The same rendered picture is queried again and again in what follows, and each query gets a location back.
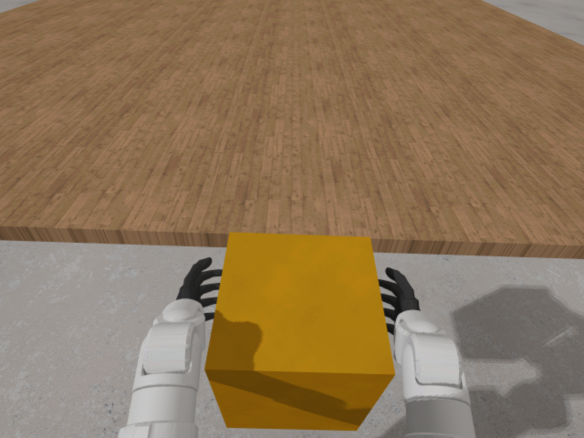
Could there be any right robot hand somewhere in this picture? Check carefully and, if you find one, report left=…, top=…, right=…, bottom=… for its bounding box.
left=378, top=267, right=420, bottom=335

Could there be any left robot hand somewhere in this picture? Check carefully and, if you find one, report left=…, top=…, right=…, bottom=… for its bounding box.
left=176, top=257, right=223, bottom=321

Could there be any left robot forearm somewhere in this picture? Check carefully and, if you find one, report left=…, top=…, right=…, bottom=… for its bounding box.
left=118, top=298, right=205, bottom=438

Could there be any right robot forearm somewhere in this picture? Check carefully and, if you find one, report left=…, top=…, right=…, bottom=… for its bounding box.
left=393, top=310, right=475, bottom=438

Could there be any carton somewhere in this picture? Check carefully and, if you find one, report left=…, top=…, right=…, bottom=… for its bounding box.
left=204, top=232, right=395, bottom=431

